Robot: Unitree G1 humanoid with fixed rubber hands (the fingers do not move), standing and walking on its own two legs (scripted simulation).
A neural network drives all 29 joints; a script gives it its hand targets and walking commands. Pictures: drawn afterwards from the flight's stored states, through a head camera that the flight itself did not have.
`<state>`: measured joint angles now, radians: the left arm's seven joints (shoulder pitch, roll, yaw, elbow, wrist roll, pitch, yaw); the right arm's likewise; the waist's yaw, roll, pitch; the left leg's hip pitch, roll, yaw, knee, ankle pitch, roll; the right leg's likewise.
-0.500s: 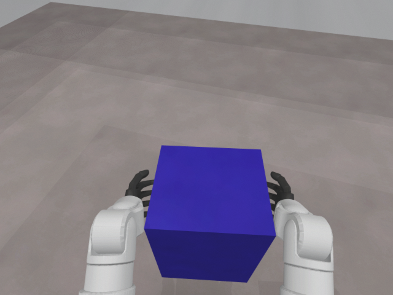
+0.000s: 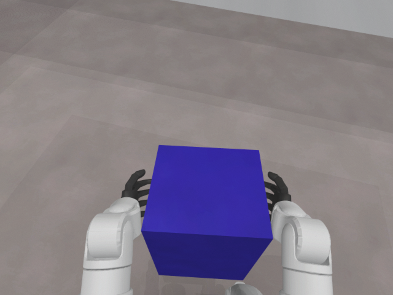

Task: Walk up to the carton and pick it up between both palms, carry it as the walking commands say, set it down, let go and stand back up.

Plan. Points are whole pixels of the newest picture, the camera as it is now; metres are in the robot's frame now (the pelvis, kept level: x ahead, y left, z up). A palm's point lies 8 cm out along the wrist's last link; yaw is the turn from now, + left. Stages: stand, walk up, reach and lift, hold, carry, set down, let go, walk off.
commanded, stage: carry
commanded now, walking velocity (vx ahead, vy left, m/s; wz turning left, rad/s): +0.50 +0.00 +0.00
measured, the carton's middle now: (204, 218) +0.27 -0.01 -0.03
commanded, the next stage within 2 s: none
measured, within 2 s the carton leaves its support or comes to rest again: neither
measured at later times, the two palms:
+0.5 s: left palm (180, 79) +0.62 +0.06 +0.05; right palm (283, 87) +0.62 -0.22 +0.04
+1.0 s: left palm (178, 20) +0.97 +0.09 +0.03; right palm (256, 22) +0.98 -0.19 +0.03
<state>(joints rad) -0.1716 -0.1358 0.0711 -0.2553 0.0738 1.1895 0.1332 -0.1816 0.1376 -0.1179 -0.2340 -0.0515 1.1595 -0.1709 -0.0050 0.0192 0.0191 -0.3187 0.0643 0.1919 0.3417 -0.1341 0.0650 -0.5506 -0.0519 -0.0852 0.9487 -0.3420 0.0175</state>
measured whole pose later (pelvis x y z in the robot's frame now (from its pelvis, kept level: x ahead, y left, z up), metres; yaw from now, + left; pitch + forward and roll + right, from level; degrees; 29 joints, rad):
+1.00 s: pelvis +0.70 -0.05 +0.00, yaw +0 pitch +6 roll -1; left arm -0.18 -0.14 0.10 -0.28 0.06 1.18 0.13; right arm -0.21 0.14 -0.11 -0.24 -0.06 1.15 -0.17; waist 0.00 0.01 0.06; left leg -0.33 0.06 0.20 0.33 -0.10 0.05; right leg -0.52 -0.03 -0.08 0.84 -0.39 0.03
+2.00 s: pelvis +0.90 -0.08 -0.02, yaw +0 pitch +3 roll +0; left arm -0.21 -0.14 0.08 -0.14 0.11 1.16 0.11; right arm -0.21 0.14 -0.14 -0.14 -0.11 1.13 -0.13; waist 0.01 0.01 -0.12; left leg -0.32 0.07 0.14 0.56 -0.29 0.00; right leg -0.31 -0.02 -0.12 0.53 -0.29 -0.02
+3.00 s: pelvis +0.85 -0.08 -0.02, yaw +2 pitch +2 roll +0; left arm -0.17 -0.14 0.05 -0.27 0.08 1.12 0.13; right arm -0.18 0.14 -0.12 -0.27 -0.06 1.11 -0.15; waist -0.01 0.02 -0.05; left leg -0.40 0.05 0.12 0.60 -0.23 0.02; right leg -0.38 -0.04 -0.15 0.59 -0.24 -0.02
